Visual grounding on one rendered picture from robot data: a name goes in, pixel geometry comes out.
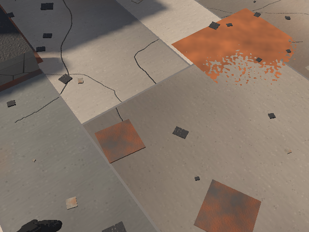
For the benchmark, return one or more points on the left robot hand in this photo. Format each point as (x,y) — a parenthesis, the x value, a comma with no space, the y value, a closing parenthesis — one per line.
(50,225)

